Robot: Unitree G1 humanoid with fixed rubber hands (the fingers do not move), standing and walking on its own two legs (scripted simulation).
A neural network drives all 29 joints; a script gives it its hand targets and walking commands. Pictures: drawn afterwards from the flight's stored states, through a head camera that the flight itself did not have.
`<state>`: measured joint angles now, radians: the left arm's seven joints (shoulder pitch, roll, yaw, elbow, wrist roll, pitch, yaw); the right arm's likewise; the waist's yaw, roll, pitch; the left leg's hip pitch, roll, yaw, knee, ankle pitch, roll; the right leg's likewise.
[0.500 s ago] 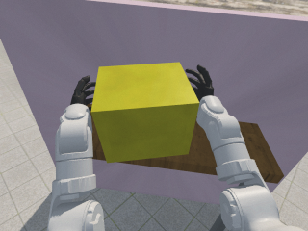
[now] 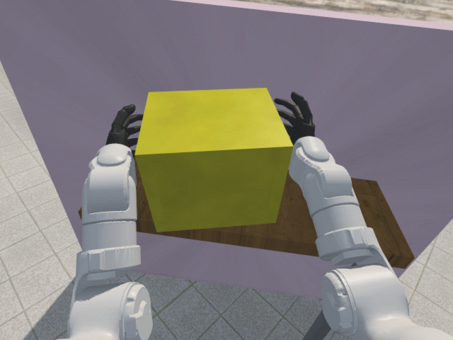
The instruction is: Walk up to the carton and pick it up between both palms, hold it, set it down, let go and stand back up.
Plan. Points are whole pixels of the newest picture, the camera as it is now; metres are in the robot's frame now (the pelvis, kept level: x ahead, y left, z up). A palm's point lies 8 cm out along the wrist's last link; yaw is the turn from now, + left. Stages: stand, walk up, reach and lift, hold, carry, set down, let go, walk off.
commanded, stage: hold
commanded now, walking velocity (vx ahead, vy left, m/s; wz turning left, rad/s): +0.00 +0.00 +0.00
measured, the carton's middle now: (212, 158) +0.37 +0.01 +0.19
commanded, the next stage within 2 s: none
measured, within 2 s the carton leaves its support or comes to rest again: neither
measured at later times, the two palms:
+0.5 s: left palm (118, 152) +0.36 +0.16 +0.21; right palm (299, 142) +0.36 -0.14 +0.23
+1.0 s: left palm (119, 151) +0.36 +0.16 +0.21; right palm (300, 139) +0.37 -0.14 +0.24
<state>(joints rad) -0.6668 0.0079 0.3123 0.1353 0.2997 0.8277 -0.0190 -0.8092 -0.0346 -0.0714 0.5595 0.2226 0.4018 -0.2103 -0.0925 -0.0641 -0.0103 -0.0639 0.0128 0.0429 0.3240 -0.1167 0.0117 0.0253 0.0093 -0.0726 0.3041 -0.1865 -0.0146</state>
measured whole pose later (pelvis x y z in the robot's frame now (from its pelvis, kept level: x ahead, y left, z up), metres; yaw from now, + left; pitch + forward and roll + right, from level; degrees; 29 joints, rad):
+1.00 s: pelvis +0.00 +0.00 +0.00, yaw +0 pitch -9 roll +0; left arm -0.67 0.00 0.32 0.15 0.30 0.83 -0.02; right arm -0.81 -0.04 -0.07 0.57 0.24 0.41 -0.21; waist -0.09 -0.06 -0.01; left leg -0.06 0.01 0.05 0.32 -0.12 0.01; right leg 0.03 0.01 -0.07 0.31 -0.19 -0.01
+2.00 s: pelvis +0.00 +0.00 +0.00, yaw +0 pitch -9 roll -1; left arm -0.66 0.01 0.31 0.13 0.29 0.84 -0.01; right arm -0.82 -0.04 -0.06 0.57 0.25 0.42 -0.22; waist -0.09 -0.06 -0.01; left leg -0.06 0.01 0.04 0.33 -0.12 0.01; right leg 0.04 0.01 -0.07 0.30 -0.19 -0.01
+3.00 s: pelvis +0.00 +0.01 +0.00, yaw -1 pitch -8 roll +0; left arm -0.66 -0.01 0.30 0.13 0.29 0.84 0.00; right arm -0.81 -0.06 -0.05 0.56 0.26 0.42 -0.22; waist -0.09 -0.05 -0.01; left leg -0.06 0.01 0.05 0.33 -0.13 0.02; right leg 0.03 0.01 -0.06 0.30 -0.19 -0.01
